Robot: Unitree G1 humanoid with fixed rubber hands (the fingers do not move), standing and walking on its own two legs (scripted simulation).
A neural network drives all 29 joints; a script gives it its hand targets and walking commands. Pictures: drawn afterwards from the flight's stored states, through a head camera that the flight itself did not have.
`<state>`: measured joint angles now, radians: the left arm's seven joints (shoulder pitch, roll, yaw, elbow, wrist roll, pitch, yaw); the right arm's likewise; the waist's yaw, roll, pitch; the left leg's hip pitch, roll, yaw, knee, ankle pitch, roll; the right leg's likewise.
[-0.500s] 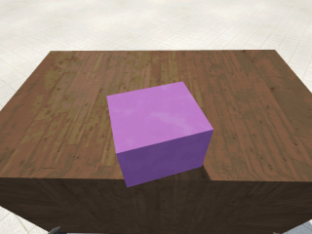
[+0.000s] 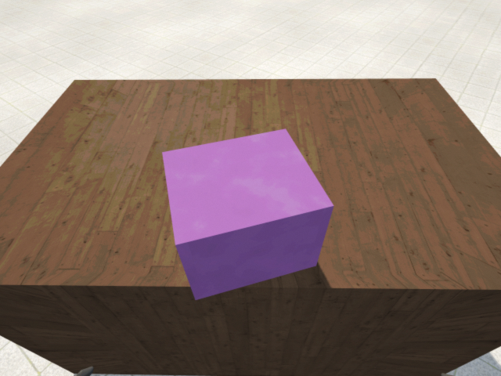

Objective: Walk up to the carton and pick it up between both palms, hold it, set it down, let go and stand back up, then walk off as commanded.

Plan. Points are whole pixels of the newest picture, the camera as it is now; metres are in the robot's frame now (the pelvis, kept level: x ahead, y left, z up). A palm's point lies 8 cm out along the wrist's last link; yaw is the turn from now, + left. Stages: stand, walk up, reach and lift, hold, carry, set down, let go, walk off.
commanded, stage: walk up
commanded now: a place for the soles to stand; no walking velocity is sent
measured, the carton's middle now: (242, 211) +0.41 +0.03 +0.04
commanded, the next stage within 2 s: reach and lift in 1.78 s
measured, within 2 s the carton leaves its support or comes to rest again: neither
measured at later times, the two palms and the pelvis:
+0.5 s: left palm out of the picture +0.10 +0.29 -0.09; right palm out of the picture +0.08 -0.35 -0.10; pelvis +0.00 -0.02 +0.00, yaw -1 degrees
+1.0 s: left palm out of the picture +0.08 +0.29 -0.12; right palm out of the picture +0.07 -0.36 -0.09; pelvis -0.01 -0.02 -0.01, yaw -2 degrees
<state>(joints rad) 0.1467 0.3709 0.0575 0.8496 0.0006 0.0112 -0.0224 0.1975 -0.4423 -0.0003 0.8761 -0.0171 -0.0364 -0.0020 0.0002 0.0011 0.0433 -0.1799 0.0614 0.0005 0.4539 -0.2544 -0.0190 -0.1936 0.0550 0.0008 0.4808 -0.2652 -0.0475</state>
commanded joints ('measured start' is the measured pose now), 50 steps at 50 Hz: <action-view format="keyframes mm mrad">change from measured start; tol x16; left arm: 1 13 252 52 -79 33 -11 -11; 50 157 249 52 2 36 -44 30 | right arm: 1 -41 -181 -85 -62 9 0 -24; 50 -57 -134 -54 -89 14 24 -7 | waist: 1 0 -53 -40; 15 31 165 -56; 19 23 -130 26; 29 14 -143 -35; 46 -4 240 -25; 50 13 -15 -66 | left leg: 1 -26 25 32 90 -24 62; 14 34 277 -164 -53 226 226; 19 -264 -53 19 312 -345 49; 24 -289 -8 -59 397 -219 62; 34 77 -36 30 5 7 66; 37 45 361 -417 -220 -72 245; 50 -107 73 0 222 62 76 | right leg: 1 -26 -184 289 -135 201 -77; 7 -91 -140 211 -66 256 -45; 14 -88 -45 75 169 -77 24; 19 61 -284 499 -197 263 -93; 26 231 -233 329 -61 718 -77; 35 -185 -142 226 24 149 -53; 37 -245 54 111 369 -307 41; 39 -222 -6 132 503 -283 39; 46 -106 -53 1 159 -241 56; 50 93 -187 258 -172 258 14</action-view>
